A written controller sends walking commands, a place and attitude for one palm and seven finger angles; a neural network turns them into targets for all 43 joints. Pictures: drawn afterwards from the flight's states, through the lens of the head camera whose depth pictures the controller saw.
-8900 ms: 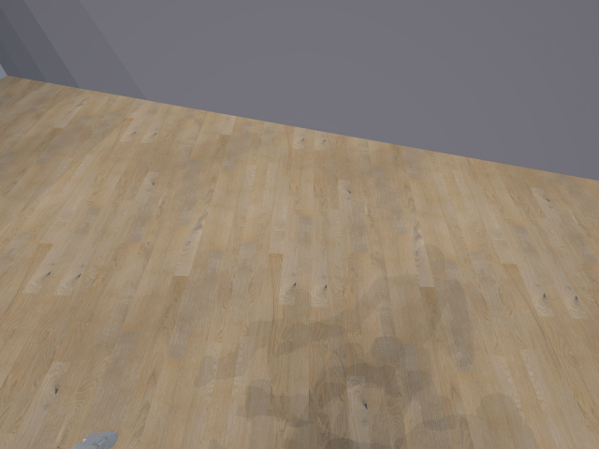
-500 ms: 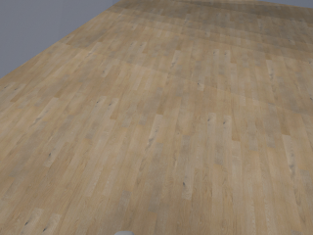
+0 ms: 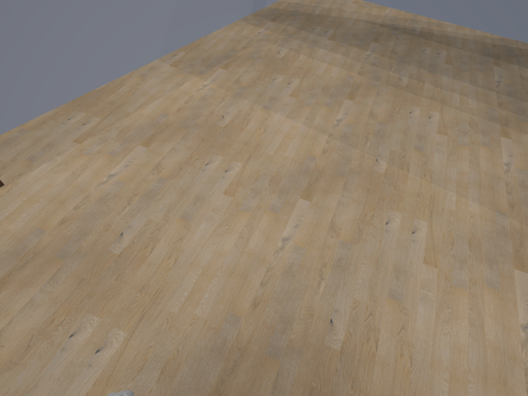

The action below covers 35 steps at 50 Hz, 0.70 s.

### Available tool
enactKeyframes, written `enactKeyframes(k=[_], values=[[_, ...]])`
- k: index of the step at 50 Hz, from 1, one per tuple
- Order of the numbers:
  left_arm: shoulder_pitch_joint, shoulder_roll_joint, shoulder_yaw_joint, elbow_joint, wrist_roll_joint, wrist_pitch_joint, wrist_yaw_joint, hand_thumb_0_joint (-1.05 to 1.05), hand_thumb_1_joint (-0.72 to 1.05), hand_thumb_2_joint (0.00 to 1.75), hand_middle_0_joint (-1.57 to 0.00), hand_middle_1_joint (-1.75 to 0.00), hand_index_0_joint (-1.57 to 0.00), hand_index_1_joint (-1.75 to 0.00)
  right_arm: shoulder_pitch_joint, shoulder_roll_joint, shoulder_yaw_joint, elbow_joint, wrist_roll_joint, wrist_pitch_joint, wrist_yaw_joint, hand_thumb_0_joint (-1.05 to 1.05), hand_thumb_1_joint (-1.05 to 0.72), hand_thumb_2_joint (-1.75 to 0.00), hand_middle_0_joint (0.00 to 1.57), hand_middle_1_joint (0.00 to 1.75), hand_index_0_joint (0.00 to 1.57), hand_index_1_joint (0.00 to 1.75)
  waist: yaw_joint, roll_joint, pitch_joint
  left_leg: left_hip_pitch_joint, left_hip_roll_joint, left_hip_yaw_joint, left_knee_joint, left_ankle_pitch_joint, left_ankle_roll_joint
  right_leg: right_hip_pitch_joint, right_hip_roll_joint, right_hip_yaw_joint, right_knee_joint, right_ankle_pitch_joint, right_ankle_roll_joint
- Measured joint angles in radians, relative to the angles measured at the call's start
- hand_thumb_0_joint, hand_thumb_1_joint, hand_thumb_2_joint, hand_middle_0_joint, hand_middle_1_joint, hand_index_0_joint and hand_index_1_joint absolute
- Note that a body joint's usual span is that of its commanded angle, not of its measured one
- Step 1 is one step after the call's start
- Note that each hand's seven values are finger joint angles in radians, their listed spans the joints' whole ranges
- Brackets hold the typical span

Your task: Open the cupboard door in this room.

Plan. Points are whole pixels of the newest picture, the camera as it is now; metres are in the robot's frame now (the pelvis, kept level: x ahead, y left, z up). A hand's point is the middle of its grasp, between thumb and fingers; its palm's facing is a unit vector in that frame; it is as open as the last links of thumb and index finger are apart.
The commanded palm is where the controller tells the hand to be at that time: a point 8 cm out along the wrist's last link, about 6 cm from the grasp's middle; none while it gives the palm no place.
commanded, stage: turn or walk to find it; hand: left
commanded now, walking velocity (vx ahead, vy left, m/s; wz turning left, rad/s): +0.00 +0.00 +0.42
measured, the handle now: out of the picture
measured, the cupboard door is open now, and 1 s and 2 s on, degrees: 0 0 0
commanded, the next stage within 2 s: stand and wait in 1.02 s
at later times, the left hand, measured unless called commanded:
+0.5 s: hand out of the picture -0.04 +0.17 -0.17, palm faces +0.28 -0.93 -0.25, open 7.3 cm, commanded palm none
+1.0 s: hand out of the picture -0.06 +0.20 -0.16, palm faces +0.43 -0.86 -0.27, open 7.4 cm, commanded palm none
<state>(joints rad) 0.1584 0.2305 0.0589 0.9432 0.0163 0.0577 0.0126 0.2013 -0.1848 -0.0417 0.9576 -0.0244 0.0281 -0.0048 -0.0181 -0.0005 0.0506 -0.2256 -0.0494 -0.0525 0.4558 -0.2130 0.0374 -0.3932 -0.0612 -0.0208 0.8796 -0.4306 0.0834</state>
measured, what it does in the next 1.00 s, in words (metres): steps on the spot, turning left: right foot, then left foot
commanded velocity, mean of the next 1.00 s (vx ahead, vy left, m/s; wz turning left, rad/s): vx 0.00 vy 0.00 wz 0.42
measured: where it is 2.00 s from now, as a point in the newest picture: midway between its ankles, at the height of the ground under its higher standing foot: outside the picture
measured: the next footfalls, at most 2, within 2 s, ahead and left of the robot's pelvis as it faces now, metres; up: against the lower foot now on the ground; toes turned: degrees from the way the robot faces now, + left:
right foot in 0.10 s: +0.04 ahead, -0.13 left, +0.00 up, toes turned +0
left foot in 0.58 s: -0.06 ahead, +0.11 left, +0.00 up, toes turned +21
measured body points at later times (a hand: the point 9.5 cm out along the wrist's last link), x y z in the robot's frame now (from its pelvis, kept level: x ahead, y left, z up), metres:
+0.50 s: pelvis -0.04 -0.03 +0.00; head -0.01 -0.03 +0.45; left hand -0.05 +0.22 -0.15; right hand +0.06 -0.27 -0.16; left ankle -0.10 +0.11 -0.70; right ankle +0.00 -0.13 -0.74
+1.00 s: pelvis -0.06 -0.03 -0.01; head -0.03 -0.03 +0.44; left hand -0.09 +0.24 -0.14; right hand +0.10 -0.22 -0.16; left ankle -0.10 +0.09 -0.74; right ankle -0.02 -0.13 -0.74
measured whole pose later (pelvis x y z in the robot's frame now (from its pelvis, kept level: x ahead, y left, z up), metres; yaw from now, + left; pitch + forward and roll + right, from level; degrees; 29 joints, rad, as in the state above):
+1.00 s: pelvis -0.06 -0.03 -0.01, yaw +26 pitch +0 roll +1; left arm 0.16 0.21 0.05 0.93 0.01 0.04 0.01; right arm 0.20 -0.20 -0.05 0.96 -0.02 0.04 0.00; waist -0.02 0.02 0.05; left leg -0.28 -0.05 -0.07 0.52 -0.24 0.00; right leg -0.29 -0.04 -0.05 0.63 -0.35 0.07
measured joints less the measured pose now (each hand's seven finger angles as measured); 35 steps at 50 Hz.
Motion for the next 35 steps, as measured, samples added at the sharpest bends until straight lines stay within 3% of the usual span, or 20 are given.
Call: enactKeyframes(k=[3, 5, 7, 9, 12, 15, 19, 25, 28, 29, 32, 35], values=[[-0.019, -0.019, -0.008, -0.020, -0.004, -0.011, 0.000, 0.01, 0.91, 0.90, -0.20, -0.29, -0.20, -0.30, 0.026, -0.010, -0.009, 0.011, -0.003, 0.012, 0.001, 0.00, -0.90, -0.90, 0.20, 0.30, 0.20, 0.30, -0.016, 0.019, -0.001, -0.030, -0.007, -0.025, 0.029, -0.002, -0.016, 0.058, 0.022, -0.007, -0.145, 0.029, -0.012], [-0.019, -0.027, -0.013, -0.036, -0.004, -0.026, 0.000, 0.01, 0.91, 0.90, -0.20, -0.29, -0.20, -0.30, 0.046, -0.016, -0.016, 0.016, 0.001, 0.019, 0.002, 0.00, -0.90, -0.90, 0.20, 0.30, 0.20, 0.30, -0.019, 0.025, -0.008, -0.062, -0.018, -0.039, 0.070, -0.014, -0.032, 0.121, 0.028, -0.017, -0.301, 0.126, -0.028], [-0.021, -0.047, -0.020, -0.039, 0.004, -0.040, 0.003, 0.01, 0.91, 0.90, -0.20, -0.29, -0.20, -0.30, 0.056, -0.032, -0.029, 0.024, 0.006, 0.027, 0.004, 0.00, -0.90, -0.90, 0.20, 0.30, 0.20, 0.30, -0.024, 0.058, 0.001, -0.115, -0.011, -0.052, 0.187, -0.118, -0.042, 0.126, 0.039, -0.048, -0.310, 0.159, -0.085], [-0.009, -0.061, -0.025, -0.044, 0.004, -0.042, 0.003, 0.01, 0.91, 0.90, -0.20, -0.30, -0.20, -0.30, 0.068, -0.043, -0.039, 0.034, 0.001, 0.043, 0.006, 0.01, -0.91, -0.90, 0.20, 0.30, 0.20, 0.30, -0.024, 0.064, -0.002, -0.186, -0.016, -0.037, 0.389, -0.216, -0.052, 0.132, 0.026, -0.073, -0.309, 0.143, -0.112], [0.013, -0.074, -0.027, -0.038, 0.004, -0.038, 0.005, 0.01, 0.91, 0.90, -0.20, -0.30, -0.20, -0.30, 0.074, -0.057, -0.049, 0.044, -0.003, 0.053, 0.014, 0.01, -0.91, -0.90, 0.20, 0.30, 0.20, 0.30, -0.024, 0.066, -0.001, -0.256, 0.009, -0.007, 0.624, -0.186, -0.070, 0.156, 0.013, -0.098, -0.352, 0.158, -0.117], [0.028, -0.079, -0.028, -0.023, 0.005, -0.040, 0.007, 0.01, 0.91, 0.90, -0.20, -0.30, -0.21, -0.30, 0.081, -0.063, -0.051, 0.047, -0.004, 0.053, 0.017, 0.01, -0.91, -0.90, 0.19, 0.30, 0.20, 0.30, -0.027, 0.058, 0.004, -0.269, 0.044, 0.006, 0.702, -0.147, -0.092, 0.170, -0.001, -0.128, -0.380, 0.175, -0.119], [0.048, -0.079, -0.027, -0.007, 0.010, -0.045, 0.006, 0.01, 0.91, 0.90, -0.20, -0.30, -0.21, -0.30, 0.078, -0.062, -0.046, 0.061, -0.002, 0.057, 0.016, 0.01, -0.91, -0.90, 0.19, 0.30, 0.20, 0.30, -0.015, 0.039, 0.008, -0.226, 0.079, 0.021, 0.638, -0.174, -0.112, 0.174, -0.025, -0.164, -0.387, 0.179, -0.117], [0.074, -0.047, -0.015, 0.018, 0.019, -0.042, 0.002, 0.01, 0.91, 0.90, -0.20, -0.30, -0.21, -0.30, 0.020, -0.052, -0.030, 0.057, 0.009, 0.049, 0.013, 0.01, -0.91, -0.90, 0.19, 0.30, 0.19, 0.30, 0.023, 0.002, 0.022, -0.113, 0.090, 0.077, 0.381, -0.251, -0.104, 0.144, -0.068, -0.206, -0.345, 0.170, -0.097], [0.089, -0.020, -0.004, 0.033, 0.016, -0.033, 0.001, 0.01, 0.91, 0.90, -0.20, -0.30, -0.21, -0.30, -0.015, -0.047, -0.022, 0.032, 0.012, 0.029, 0.012, 0.01, -0.91, -0.90, 0.19, 0.30, 0.19, 0.30, 0.032, -0.015, 0.023, -0.033, 0.081, 0.110, 0.183, -0.165, -0.090, 0.113, -0.092, -0.227, -0.287, 0.150, -0.075], [0.098, -0.010, 0.000, 0.035, 0.011, -0.026, 0.001, 0.01, 0.91, 0.90, -0.20, -0.30, -0.21, -0.30, -0.022, -0.047, -0.020, 0.022, 0.011, 0.018, 0.012, 0.01, -0.91, -0.90, 0.19, 0.30, 0.19, 0.30, 0.032, -0.018, 0.017, -0.013, 0.079, 0.110, 0.122, -0.111, -0.071, 0.092, -0.101, -0.232, -0.248, 0.135, -0.066], [0.104, 0.024, 0.011, 0.055, 0.009, 0.012, 0.004, 0.01, 0.91, 0.90, -0.20, -0.30, -0.20, -0.30, -0.051, -0.024, -0.011, 0.006, 0.005, 0.000, 0.010, 0.00, -0.91, -0.90, 0.19, 0.30, 0.20, 0.30, 0.043, -0.052, 0.018, -0.027, 0.059, 0.117, 0.150, -0.120, -0.021, 0.004, -0.082, -0.132, -0.033, -0.047, -0.036], [0.094, 0.034, 0.016, 0.069, 0.009, 0.023, -0.002, 0.01, 0.91, 0.90, -0.20, -0.29, -0.20, -0.30, -0.054, -0.012, 0.001, -0.003, 0.002, -0.007, 0.000, 0.00, -0.91, -0.90, 0.19, 0.30, 0.20, 0.30, 0.038, -0.042, 0.008, -0.008, 0.053, 0.094, 0.099, -0.095, -0.009, -0.052, -0.047, -0.072, 0.131, -0.025, -0.023]])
